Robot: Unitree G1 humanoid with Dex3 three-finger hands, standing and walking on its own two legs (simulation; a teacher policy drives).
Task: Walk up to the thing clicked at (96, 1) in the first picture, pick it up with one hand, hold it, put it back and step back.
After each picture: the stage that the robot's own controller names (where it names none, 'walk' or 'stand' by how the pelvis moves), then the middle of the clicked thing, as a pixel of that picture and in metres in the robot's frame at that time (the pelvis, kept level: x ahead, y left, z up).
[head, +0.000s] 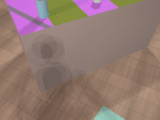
stand; out of the picture +1.18 -0.09 -0.05
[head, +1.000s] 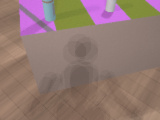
walk; (111, 2) +1.08 -0.14 -0.03
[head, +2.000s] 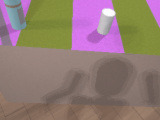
walk; (105, 22) +0.72 -0.05 -0.01
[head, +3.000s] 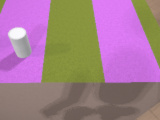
stand; (20, 43) +0.52 +0.27 -0.02
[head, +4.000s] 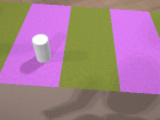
walk; (42, 48) +0.53 +0.20 -0.03
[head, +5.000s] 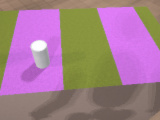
stand; (41, 54) +0.52 +0.19 -0.04
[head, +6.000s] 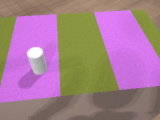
stand; (37, 61) +0.50 +0.20 -0.05
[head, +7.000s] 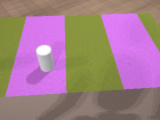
stand; (45, 58) +0.52 +0.18 -0.05
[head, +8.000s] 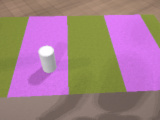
stand; (48, 59) +0.52 +0.17 -0.05
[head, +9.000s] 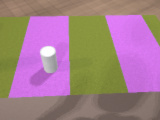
rise first; (49, 60) +0.52 +0.16 -0.05
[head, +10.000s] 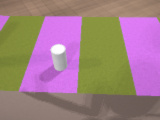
rise first; (59, 57) +0.53 +0.15 -0.05
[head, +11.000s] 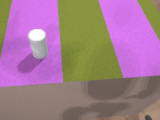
go down; (38, 44) +0.54 +0.14 -0.03
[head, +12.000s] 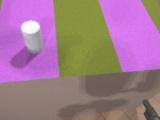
go down; (33, 37) +0.55 +0.14 +0.00
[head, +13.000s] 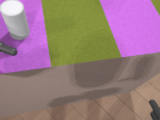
close in; (16, 21) +0.54 +0.16 +0.04
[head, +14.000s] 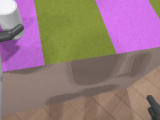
close; (10, 20) +0.54 +0.15 +0.05
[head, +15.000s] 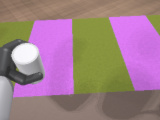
lift; (30, 65) +0.33 +0.16 +0.17
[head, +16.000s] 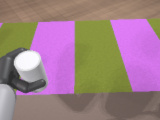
hold; (33, 72) +0.31 +0.15 +0.15
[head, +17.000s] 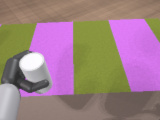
hold; (37, 74) +0.32 +0.14 +0.13
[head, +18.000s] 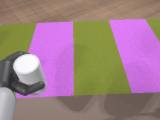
hold; (31, 75) +0.31 +0.16 +0.14
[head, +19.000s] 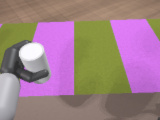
crouch; (36, 64) +0.34 +0.15 +0.15
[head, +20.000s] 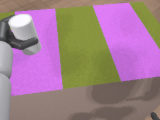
crouch; (26, 35) +0.46 +0.15 +0.14
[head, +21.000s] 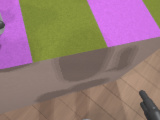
lower; out of the picture +0.54 +0.17 +0.06
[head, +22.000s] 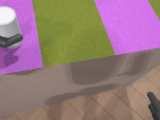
lower; (8, 29) +0.51 +0.15 +0.04
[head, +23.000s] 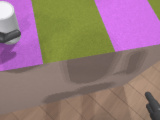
lower; (6, 24) +0.52 +0.15 +0.05
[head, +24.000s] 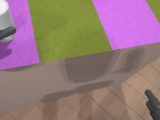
lower; (0, 21) +0.53 +0.16 +0.05
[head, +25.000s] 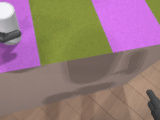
loosen; (6, 25) +0.52 +0.15 +0.05
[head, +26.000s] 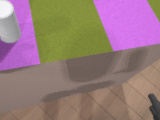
withdraw; (5, 23) +0.52 +0.15 +0.04
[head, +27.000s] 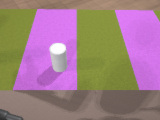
sink last; (59, 58) +0.49 +0.12 -0.01
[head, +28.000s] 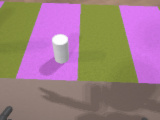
stand; (61, 49) +0.53 +0.13 -0.01
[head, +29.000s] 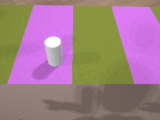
stand; (54, 52) +0.51 +0.13 +0.01
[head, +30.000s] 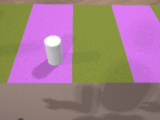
stand; (54, 51) +0.52 +0.13 +0.01
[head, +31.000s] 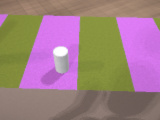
stand; (61, 60) +0.52 +0.12 -0.04
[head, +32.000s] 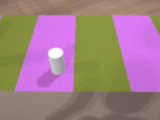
stand; (57, 61) +0.51 +0.14 -0.05
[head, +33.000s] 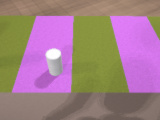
stand; (54, 62) +0.50 +0.14 -0.05
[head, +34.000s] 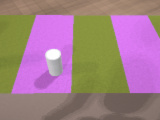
walk; (54, 62) +0.50 +0.14 -0.05
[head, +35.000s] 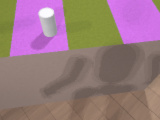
walk; (48, 23) +0.63 +0.17 -0.02
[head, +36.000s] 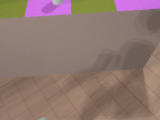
walk; out of the picture +0.90 +0.19 -0.03
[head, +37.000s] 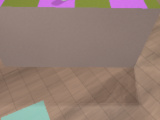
walk; out of the picture +1.14 +0.16 -0.03
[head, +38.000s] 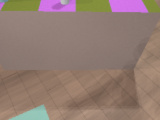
stand; out of the picture +1.11 +0.13 -0.05
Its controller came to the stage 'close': yes
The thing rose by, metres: 0.21
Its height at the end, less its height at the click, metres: +0.00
